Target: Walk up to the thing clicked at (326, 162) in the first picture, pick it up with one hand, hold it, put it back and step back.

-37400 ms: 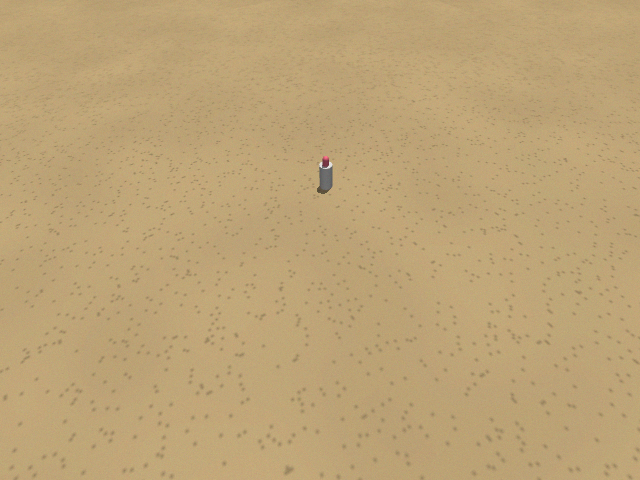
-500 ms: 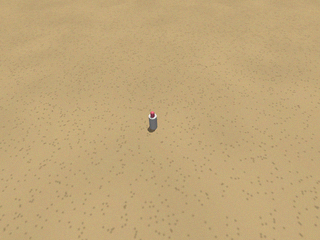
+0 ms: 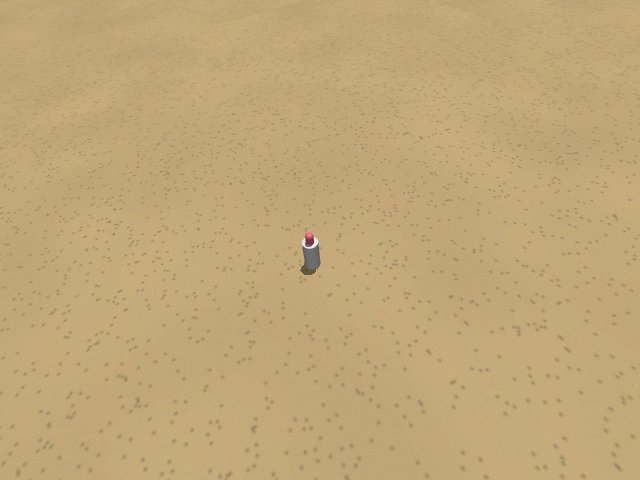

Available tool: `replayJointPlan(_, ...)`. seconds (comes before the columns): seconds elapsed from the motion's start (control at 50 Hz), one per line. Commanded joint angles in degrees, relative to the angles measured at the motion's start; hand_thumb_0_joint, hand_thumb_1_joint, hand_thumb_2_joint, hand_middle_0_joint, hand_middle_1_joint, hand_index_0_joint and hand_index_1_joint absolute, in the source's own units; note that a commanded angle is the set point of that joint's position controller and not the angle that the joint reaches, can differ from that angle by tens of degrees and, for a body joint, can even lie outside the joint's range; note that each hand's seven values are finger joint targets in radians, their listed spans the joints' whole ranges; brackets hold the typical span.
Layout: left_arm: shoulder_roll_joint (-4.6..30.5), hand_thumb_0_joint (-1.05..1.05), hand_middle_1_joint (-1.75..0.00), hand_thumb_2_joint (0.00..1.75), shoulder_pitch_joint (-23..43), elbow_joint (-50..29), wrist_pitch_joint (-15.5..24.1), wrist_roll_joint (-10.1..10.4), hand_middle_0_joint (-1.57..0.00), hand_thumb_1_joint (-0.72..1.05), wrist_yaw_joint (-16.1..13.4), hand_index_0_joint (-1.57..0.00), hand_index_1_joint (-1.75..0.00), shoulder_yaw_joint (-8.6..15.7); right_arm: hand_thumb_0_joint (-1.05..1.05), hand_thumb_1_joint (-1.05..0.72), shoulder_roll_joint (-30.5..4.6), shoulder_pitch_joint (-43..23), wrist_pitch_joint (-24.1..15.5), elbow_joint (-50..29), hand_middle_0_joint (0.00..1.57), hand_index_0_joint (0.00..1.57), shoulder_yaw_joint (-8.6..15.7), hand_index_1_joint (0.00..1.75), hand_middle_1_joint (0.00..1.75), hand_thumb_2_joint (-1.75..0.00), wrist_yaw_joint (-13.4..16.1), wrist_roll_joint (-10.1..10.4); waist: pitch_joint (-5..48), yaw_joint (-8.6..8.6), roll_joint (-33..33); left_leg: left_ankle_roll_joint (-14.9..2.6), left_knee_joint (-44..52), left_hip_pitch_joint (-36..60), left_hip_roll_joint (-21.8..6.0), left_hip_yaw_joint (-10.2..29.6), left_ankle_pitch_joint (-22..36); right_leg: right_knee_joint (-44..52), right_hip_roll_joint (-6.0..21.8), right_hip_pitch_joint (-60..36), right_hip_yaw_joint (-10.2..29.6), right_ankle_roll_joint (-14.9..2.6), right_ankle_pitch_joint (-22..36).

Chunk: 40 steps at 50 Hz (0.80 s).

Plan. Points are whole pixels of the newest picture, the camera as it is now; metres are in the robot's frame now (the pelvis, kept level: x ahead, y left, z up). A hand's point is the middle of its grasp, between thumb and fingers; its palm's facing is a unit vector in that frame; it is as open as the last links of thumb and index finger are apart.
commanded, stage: step back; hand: left
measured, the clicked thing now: (310, 249) +1.03 +0.14 -0.68
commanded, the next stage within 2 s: stand in 0.30 s
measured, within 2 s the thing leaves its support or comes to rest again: neither
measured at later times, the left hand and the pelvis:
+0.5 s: hand out of the picture +0.11 +0.28 -0.14, palm faces -0.01 -0.94 -0.34, open 7.4 cm; pelvis +0.02 +0.03 +0.01, yaw -1 degrees
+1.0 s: hand out of the picture +0.08 +0.27 -0.14, palm faces -0.05 -0.94 -0.35, open 7.4 cm; pelvis +0.01 +0.02 +0.02, yaw -1 degrees
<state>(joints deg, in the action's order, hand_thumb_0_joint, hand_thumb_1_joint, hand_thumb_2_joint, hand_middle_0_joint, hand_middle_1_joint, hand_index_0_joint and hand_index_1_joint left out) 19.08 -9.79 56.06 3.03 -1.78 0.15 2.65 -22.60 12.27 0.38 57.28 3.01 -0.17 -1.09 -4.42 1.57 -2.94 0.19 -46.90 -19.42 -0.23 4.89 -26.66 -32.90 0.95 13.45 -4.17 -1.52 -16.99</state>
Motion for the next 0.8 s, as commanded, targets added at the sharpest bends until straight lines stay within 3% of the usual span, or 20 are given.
replayJointPlan(0.0, 16.34, 0.0, -0.3, 0.9, 2.49, -3.77, 0.79, 0.87, -0.2, 0.9, -1.36, -0.2, -0.3, 3.71, 0.0, -0.9, -7.27, -0.15, -1.12, -2.39, 0.2, 0.2, 1.3, 0.3, 0.3, -0.9, 0.77, -0.14, 4.64, -0.47, 13.48, 0.08, 9.13, 1.63, -0.77, -4.15, 3.57, 6.48, 12.99, -3.72, 10.85, -6.73, 32.66)
replayJointPlan(0.02, 16.25, 0.0, -0.3, 0.9, 3.82, -4.01, 0.45, 1.11, -0.2, 0.9, -1.41, -0.2, -0.3, 3.44, 0.0, -0.9, -7.3, 0.17, -1.23, -1.87, 0.2, 0.2, 1.49, 0.3, 0.3, -0.9, 0.88, -0.21, 5.59, -1.36, 13.21, 0.0, 12.26, 4.13, -0.63, -5.32, 6.61, 4.7, 12.59, -3.02, 9.64, -6.37, 34.42)
replayJointPlan(0.06, 15.84, 0.0, -0.3, 0.9, 5.06, -4.68, -0.34, 1.38, -0.2, 0.9, -1.54, -0.2, -0.3, 3.16, 0.0, -0.9, -7.84, 1.22, -1.42, -0.42, 0.2, 0.2, 1.96, 0.3, 0.3, -0.9, 1.11, -0.38, 6.64, -2.68, 10.63, -0.71, 20.8, 9.49, -0.41, -5.13, 20.6, 0.13, 10.55, -1.12, 7.79, -3.6, 31.83)
replayJointPlan(0.08, 14.57, 0.0, -0.3, 0.9, 4.66, -5.15, -0.53, 1.42, -0.2, 0.9, -1.62, -0.2, -0.3, 2.72, 0.0, -0.9, -9.97, 0.78, -1.52, -0.36, 0.2, 0.2, 2.61, 0.3, 0.3, -0.9, 1.3, -0.59, 8.42, -2.3, 5.81, -2.23, 20.11, 12.38, -3.92, -1.03, 31.48, -2.74, 8.29, 0.09, 6.22, -1.65, 27.35)
replayJointPlan(0.1, 13.25, 0.0, -0.3, 0.9, 3.63, -5.04, -0.85, 1.84, -0.2, 0.9, -1.62, -0.2, -0.3, 2.31, 0.0, -0.9, -12.04, -1.08, -1.67, -1.04, 0.2, 0.2, 2.83, 0.3, 0.3, -0.9, 1.46, -0.73, 9.72, -1.02, 0.55, -4.78, 20.97, 11.98, -9.8, 5.54, 35.77, -5.48, 4.85, 1.33, 4.69, -0.07, 18.41)
replayJointPlan(0.12, 13.35, 0.0, -0.3, 0.9, 3.79, -3.74, -1.44, 2.47, -0.2, 0.9, -1.67, -0.2, -0.3, 2.34, 0.0, -0.9, -13.57, -5.53, -1.55, -1.87, 0.2, 0.2, 2.6, 0.3, 0.3, -0.9, 1.28, -0.1, 9.13, -0.2, -2.35, -9.15, 21.24, 6.01, -12.96, 9.11, 30.59, -6.34, 0.64, -0.99, 2.73, 0.6, 3.62)
replayJointPlan(0.14, 13.44, 0.0, -0.3, 0.9, 3.04, -2.51, -1.65, 2.23, -0.2, 0.9, -1.78, -0.2, -0.3, 2.37, 0.0, -0.9, -13.81, -8.28, -1.37, -2.19, 0.2, 0.2, 2.4, 0.3, 0.3, -0.9, 1.07, 0.06, 7.3, 0.51, -3.82, -10.59, 21.79, 1.84, -14.48, 9.58, 27.51, -4.22, 0.79, -4.45, 3.47, 0.27, -2.43)
replayJointPlan(0.16, 13.09, 0.0, -0.3, 0.9, 2.65, -1.58, -1.32, 1.82, -0.2, 0.9, -1.8, -0.2, -0.3, 1.97, 0.0, -0.9, -11.95, -9.82, -1.23, -1.57, 0.2, 0.2, 1.89, 0.3, 0.3, -0.9, 0.98, 0.11, 7.31, 1.22, -2.92, -8.76, 21.05, 1.68, -13.03, 7.28, 27.59, 0.2, 1.6, -6.06, 4.41, -0.15, -0.32)
replayJointPlan(0.2, 14.76, 0.0, -0.3, 0.9, 2.09, -0.84, -0.76, 1.44, -0.2, 0.9, -1.51, -0.2, -0.3, 2.24, 0.0, -0.9, -10.36, -10.61, -1.17, -1.74, 0.2, 0.2, 1.07, 0.3, 0.3, -0.9, 1.02, 0.07, 7.89, 0.93, -1.85, -4.44, 18.7, 2.38, -8.29, 2.69, 26.16, 3.67, 4.79, -7.13, 7.09, -0.75, 11.23)
replayJointPlan(0.24, 16.0, 0.0, -0.3, 0.9, 4.41, -0.4, -0.8, 1.58, -0.2, 0.9, -1.39, -0.2, -0.3, 2.37, 0.0, -0.9, -9.41, -9.25, -1.14, -0.32, 0.2, 0.2, 1.02, 0.3, 0.3, -0.9, 1.09, 0.14, 7.77, -0.85, -0.59, -2.61, 19.47, 4.55, -6.39, 1.26, 23.48, 4.46, 6.66, -5.44, 9.17, -1.43, 13.79)
replayJointPlan(0.26, 15.58, 0.0, -0.3, 0.9, 4.74, -0.2, -0.86, 1.63, -0.2, 0.9, -1.37, -0.2, -0.3, 2.03, 0.0, -0.9, -9.51, -9.6, -1.13, 0.4, 0.2, 0.2, 1.02, 0.3, 0.3, -0.9, 0.99, 0.06, 7.53, -0.77, -0.99, -2.78, 20.74, 6.72, -6.89, 1.68, 23.84, 4.39, 6.47, -3.64, 8.77, -1.26, 13.47)
replayJointPlan(0.28, 11.73, 0.0, -0.3, 0.9, 4.18, 1.62, -1.07, 1.98, -0.2, 0.9, -0.9, -0.2, -0.3, 0.39, 0.0, -0.9, -10.22, -8.6, -1.88, 0.66, 0.2, 0.2, 0.47, 0.3, 0.3, -0.9, 0.68, 0.56, 9.19, -1.04, -2.12, -2.93, 23.51, 9.8, -7.76, 3.08, 25.96, 5.81, 5.28, -5.19, 7.47, -0.56, 12.85)
replayJointPlan(0.34, 12.37, 0.0, -0.3, 0.9, 5.16, 2.55, -0.84, 1.85, -0.2, 0.9, -0.59, -0.2, -0.3, -0.2, 0.0, -0.9, -9.56, -11.06, -2.49, 1.32, 0.2, 0.2, 0.26, 0.3, 0.3, -0.9, 0.33, 0.68, 6.87, -0.91, -0.68, -2.32, 25.42, 10.28, -8.09, 3.32, 27.33, 9.44, 5.22, -5.82, 7.18, 0.26, 12.89)
replayJointPlan(0.38, 13.4, 0.0, -0.3, 0.9, 6.6, 3.11, -0.65, 1.63, -0.2, 0.9, -0.61, -0.2, -0.3, -0.15, 0.0, -0.9, -9.24, -10.83, -2.56, 1.72, 0.2, 0.2, 0.17, 0.3, 0.3, -0.9, 0.41, 0.83, 7.64, -1.62, 1.33, -1.75, 25.04, 12.73, -7.49, 1.53, 31.19, 10.77, 6.15, -7.03, 7.51, 0.17, 17.38)
replayJointPlan(0.46, 13.06, 0.0, -0.3, 0.9, 6.68, 4.19, -0.57, 1.53, -0.2, 0.9, -0.48, -0.2, -0.3, -0.6, 0.0, -0.9, -9.57, -11.63, -2.55, 2.54, 0.2, 0.2, 0.13, 0.3, 0.3, -0.9, 0.24, 0.78, 6.32, -1.51, 1.91, -1.7, 27.72, 13.95, -7.7, 1.31, 28.38, 14.01, 6.22, -6.94, 7.39, 0.75, 14.62)
replayJointPlan(0.52, 13.44, 0.0, -0.3, 0.9, 7.13, 4.71, -0.34, 1.47, -0.2, 0.9, -0.51, -0.2, -0.3, -0.59, 0.0, -0.9, -8.88, -11.88, -2.51, 2.82, 0.2, 0.2, 0.02, 0.3, 0.3, -0.9, 0.16, 0.77, 6.45, -1.67, 3.17, -1.41, 28.48, 15.22, -7.41, 0.39, 29.15, 15.06, 6.78, -7.08, 7.71, 0.71, 16.53)
replayJointPlan(0.64, 13.31, 0.0, -0.3, 0.9, 7.27, 5.49, -0.38, 1.27, -0.2, 0.9, -0.4, -0.2, -0.3, -0.56, 0.0, -0.9, -8.8, -12.04, -2.24, 3.54, 0.2, 0.2, -0.14, 0.3, 0.3, -0.9, -0.07, 0.57, 4.07, -1.51, 2.43, -0.88, 31.35, 12.28, -6.76, 0.15, 19.66, 17.93, 6.68, -6.83, 8.15, 1.05, 8.05)
replayJointPlan(0.7, 13.43, 0.0, -0.3, 0.9, 7.04, 5.58, -0.33, 1.29, -0.2, 0.9, -0.37, -0.2, -0.3, -0.56, 0.0, -0.9, -8.84, -12.32, -2.5, 3.81, 0.2, 0.2, -0.14, 0.3, 0.3, -0.9, -0.07, 0.63, 5.54, -1.25, 2.41, -0.8, 31.26, 14.18, -7.09, 0.15, 22.57, 17.69, 7.09, -7.01, 8.37, 0.74, 10.72)
replayJointPlan(0.74, 13.17, 0.0, -0.3, 0.9, 6.65, 5.89, -0.47, 1.28, -0.2, 0.9, -0.3, -0.2, -0.3, -0.64, 0.0, -0.9, -8.81, -11.78, -2.45, 4.26, 0.2, 0.2, -0.33, 0.3, 0.3, -0.9, -0.04, 0.6, 3.66, -1.21, 2.23, -0.48, 32.12, 12.81, -6.78, 0.25, 18.32, 18.6, 6.68, -5.43, 8.41, 0.98, 6.61)
replayJointPlan(0.78, 13.74, 0.0, -0.3, 0.9, 7.05, 5.77, -0.5, 1.18, -0.2, 0.9, -0.29, -0.2, -0.3, -0.47, 0.0, -0.9, -9.15, -11.3, -2.41, 4.35, 0.2, 0.2, -0.15, 0.3, 0.3, -0.9, -0.09, 0.52, 4.35, -1.45, 2.66, -0.65, 32.16, 12.7, -6.9, 0.35, 18.63, 18.37, 6.84, -6.08, 8.5, 0.82, 6.59)
